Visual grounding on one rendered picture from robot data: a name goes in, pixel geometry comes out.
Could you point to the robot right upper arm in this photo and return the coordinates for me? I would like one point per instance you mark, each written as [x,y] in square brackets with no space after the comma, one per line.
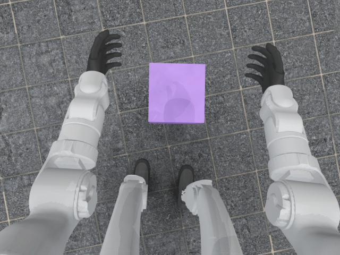
[307,214]

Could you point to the right robot hand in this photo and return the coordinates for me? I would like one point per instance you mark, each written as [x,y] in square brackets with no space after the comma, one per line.
[272,72]

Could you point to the robot right forearm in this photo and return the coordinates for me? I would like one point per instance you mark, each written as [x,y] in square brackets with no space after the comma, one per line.
[287,143]

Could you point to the robot left thigh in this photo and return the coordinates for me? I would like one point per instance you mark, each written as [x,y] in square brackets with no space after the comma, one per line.
[123,233]

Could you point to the robot left forearm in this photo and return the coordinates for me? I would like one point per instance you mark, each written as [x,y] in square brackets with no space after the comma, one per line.
[76,147]

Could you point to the carton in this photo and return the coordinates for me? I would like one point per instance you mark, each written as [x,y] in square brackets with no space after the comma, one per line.
[176,93]

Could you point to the robot left upper arm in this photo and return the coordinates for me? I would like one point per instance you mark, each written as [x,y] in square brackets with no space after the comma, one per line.
[61,197]

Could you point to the left robot foot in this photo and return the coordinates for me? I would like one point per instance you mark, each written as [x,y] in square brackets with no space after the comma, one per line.
[142,168]

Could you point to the left robot hand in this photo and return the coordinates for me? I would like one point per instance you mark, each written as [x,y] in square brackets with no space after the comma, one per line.
[98,57]

